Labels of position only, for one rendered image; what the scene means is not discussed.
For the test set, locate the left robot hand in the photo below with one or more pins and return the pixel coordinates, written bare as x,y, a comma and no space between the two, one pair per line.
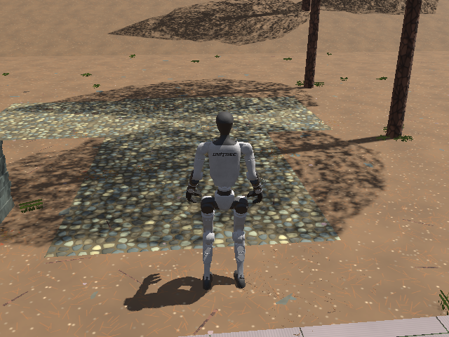
195,193

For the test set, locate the right robot foot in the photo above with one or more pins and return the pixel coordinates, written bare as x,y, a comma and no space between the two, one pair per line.
240,282

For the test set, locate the robot right upper arm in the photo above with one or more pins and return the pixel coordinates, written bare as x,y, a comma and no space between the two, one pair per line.
247,149

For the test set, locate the robot right shin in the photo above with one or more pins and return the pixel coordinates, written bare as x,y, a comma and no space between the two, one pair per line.
239,250

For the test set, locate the robot right forearm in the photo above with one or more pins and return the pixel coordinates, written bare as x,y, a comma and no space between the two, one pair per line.
256,184

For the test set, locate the right robot hand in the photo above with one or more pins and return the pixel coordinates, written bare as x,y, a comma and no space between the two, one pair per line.
259,196

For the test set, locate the robot left upper arm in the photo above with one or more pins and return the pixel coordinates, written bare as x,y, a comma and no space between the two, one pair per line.
199,160

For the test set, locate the robot left forearm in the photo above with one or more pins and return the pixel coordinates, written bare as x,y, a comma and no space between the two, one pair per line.
192,184

